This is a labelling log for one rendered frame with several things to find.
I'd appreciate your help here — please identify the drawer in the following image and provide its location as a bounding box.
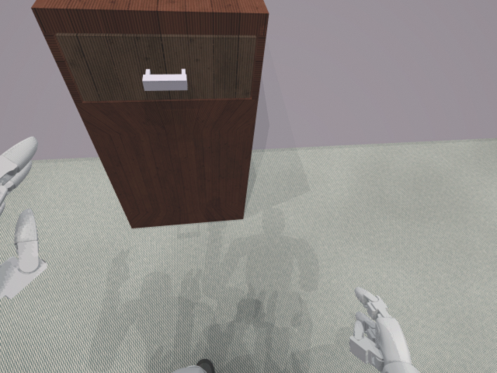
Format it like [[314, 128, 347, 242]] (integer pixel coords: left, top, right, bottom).
[[56, 33, 256, 101]]

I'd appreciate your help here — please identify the handle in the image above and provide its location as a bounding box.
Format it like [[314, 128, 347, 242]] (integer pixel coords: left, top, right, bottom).
[[142, 69, 188, 91]]

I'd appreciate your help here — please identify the cabinet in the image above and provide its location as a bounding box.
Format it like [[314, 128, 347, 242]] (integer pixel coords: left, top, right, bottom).
[[31, 0, 269, 228]]

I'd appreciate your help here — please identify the robot left hand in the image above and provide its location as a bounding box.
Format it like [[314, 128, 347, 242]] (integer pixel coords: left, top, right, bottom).
[[0, 137, 47, 299]]

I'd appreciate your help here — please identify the robot right hand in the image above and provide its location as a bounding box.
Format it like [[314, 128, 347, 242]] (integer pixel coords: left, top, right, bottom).
[[349, 287, 412, 373]]

